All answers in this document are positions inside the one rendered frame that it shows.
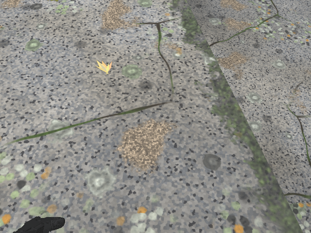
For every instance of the left robot hand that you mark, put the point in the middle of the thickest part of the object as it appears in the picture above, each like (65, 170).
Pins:
(42, 224)

